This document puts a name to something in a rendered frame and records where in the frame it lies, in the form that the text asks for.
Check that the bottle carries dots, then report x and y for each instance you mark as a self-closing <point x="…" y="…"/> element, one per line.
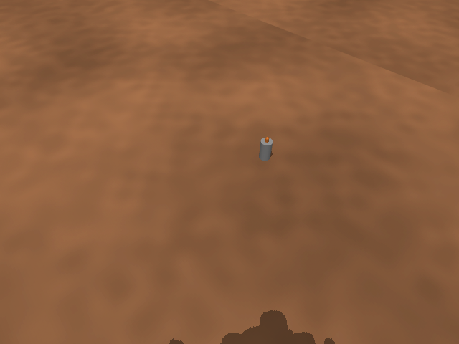
<point x="265" y="148"/>

